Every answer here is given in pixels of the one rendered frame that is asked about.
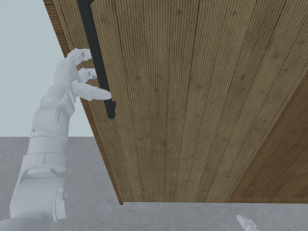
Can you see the left robot hand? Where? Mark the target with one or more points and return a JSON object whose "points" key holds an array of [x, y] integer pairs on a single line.
{"points": [[66, 73]]}

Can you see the handle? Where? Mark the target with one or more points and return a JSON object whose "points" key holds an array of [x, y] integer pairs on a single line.
{"points": [[92, 38]]}

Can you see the right robot hand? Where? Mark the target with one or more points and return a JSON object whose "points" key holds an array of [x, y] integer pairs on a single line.
{"points": [[247, 224]]}

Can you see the wardrobe door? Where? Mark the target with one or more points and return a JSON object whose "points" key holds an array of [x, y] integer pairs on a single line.
{"points": [[198, 85], [280, 167]]}

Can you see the robot left upper arm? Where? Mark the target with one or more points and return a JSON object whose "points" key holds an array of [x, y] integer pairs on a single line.
{"points": [[38, 205]]}

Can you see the robot left forearm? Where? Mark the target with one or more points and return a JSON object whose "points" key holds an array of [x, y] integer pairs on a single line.
{"points": [[47, 146]]}

